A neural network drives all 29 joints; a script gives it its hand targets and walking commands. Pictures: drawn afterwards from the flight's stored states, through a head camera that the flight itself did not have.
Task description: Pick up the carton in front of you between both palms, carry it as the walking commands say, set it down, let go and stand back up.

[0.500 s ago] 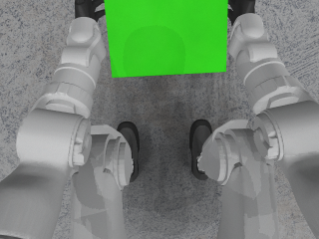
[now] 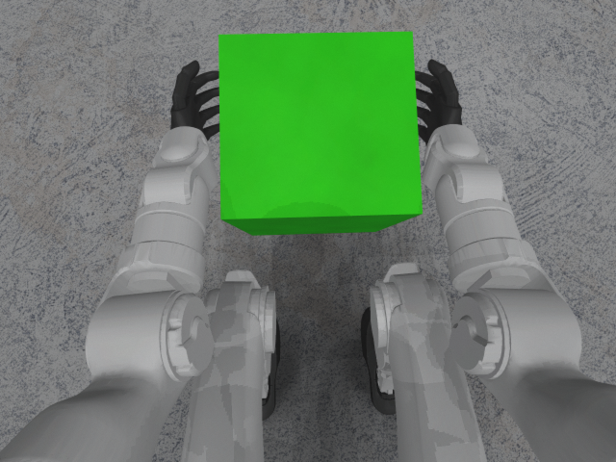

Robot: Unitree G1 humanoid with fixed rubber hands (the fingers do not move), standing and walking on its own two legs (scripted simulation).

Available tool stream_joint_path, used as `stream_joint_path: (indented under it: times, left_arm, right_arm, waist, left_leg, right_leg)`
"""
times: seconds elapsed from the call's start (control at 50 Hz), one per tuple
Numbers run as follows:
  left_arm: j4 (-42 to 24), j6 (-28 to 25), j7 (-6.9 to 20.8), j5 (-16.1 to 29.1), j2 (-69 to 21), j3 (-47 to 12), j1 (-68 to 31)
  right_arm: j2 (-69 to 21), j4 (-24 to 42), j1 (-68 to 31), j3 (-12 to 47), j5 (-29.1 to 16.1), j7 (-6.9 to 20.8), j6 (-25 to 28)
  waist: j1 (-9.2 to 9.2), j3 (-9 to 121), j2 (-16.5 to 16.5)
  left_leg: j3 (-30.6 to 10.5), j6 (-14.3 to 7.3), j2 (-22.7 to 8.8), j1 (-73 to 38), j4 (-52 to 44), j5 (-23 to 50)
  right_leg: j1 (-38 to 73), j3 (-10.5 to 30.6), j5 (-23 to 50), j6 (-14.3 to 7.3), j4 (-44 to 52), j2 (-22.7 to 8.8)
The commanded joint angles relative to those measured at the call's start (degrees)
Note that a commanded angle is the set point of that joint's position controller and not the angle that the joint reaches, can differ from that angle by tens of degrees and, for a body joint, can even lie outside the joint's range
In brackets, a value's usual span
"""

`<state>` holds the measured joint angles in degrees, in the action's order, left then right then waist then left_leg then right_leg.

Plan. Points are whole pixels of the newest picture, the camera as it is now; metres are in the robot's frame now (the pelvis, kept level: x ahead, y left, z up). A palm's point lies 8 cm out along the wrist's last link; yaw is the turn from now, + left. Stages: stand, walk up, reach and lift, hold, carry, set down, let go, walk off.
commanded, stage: reach and lift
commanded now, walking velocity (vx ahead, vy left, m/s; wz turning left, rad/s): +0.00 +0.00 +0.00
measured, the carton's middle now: (315, 155) +0.49 +0.00 -0.14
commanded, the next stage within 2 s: none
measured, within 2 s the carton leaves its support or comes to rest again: neither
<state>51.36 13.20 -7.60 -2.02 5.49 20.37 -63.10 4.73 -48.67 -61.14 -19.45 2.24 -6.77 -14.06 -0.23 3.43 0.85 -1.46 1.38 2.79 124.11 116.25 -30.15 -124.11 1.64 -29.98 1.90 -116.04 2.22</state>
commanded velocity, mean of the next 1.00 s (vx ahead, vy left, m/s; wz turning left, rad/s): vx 0.00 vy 0.00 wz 0.00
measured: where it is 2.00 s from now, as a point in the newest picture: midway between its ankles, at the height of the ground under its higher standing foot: (322, 380)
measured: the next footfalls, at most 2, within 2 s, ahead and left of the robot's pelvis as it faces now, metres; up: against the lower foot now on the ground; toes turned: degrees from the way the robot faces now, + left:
none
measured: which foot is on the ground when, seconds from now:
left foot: down 0.00-1.00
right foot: down 0.00-1.00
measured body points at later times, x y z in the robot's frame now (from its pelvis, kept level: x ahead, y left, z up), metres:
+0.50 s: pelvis +0.03 +0.00 +0.13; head +0.23 +0.00 +0.53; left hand +0.48 +0.15 +0.08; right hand +0.48 -0.15 +0.08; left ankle +0.12 +0.12 -0.38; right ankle +0.12 -0.12 -0.38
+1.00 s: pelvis +0.08 +0.00 +0.28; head +0.17 +0.00 +0.72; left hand +0.44 +0.15 +0.24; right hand +0.44 -0.15 +0.24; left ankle +0.12 +0.12 -0.38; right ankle +0.12 -0.12 -0.38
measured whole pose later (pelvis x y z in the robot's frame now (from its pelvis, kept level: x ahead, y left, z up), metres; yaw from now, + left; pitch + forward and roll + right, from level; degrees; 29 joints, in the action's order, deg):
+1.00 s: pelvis +0.08 +0.00 +0.28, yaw +0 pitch +22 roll +0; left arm 33.4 18.4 -3.0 -11.2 -7.1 20.3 -26.7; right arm -7.6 -30.9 -25.0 -19.9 11.8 -1.8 -19.4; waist 0.0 11.8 0.2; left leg -3.2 0.4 2.6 58.3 60.8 -24.3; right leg -58.4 2.9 -24.1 0.5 -60.8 2.0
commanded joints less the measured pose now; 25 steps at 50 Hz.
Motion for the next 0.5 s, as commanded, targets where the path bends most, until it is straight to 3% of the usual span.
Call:
stream_joint_path:
  times: [0.0, 0.14, 0.32, 0.48]
  left_arm:
    - [-2.9, 2.9, 16.6, -1.0, -61.8, -18.6, -32.3]
    - [-4.2, 4.4, 17.3, -2.5, -65.6, -19.6, -28.9]
    - [-11.4, 5.5, 17.6, 0.5, -70.4, -28.9, -22.0]
    - [-13.2, 6.0, 17.6, 1.3, -71.7, -32.3, -13.9]
  right_arm:
    - [-60.0, 4.9, -36.3, 20.0, 0.8, 16.0, -2.0]
    - [-62.5, 5.1, -31.5, 19.1, 3.2, 16.9, -3.4]
    - [-66.2, 11.4, -24.4, 27.2, -0.2, 18.0, -4.5]
    - [-68.4, 13.5, -17.1, 31.5, -1.5, 17.8, -5.2]
  waist:
    - [0.29, 49.8, -1.5]
    - [-0.38, 57.2, -0.9]
    - [-0.26, 62.9, 0.8]
    - [0.1, 58.5, -0.4]
  left_leg:
    - [5.4, -2.1, 7.0, -26.6, -16.6, 0.4]
    - [4.9, -1.2, 7.5, -34.7, -23.0, 4.4]
    - [4.1, 0.0, 7.5, -47.0, -29.9, 11.9]
    - [2.9, -0.1, 7.5, -54.0, -37.0, 12.2]
  right_leg:
    - [26.3, -5.4, -0.8, -1.5, 16.6, 6.9]
    - [33.7, -5.9, 4.2, -1.2, 22.6, 7.3]
    - [44.0, -5.1, 11.5, -1.1, 28.8, 7.8]
    - [53.0, -3.7, 12.0, -0.7, 36.1, 7.8]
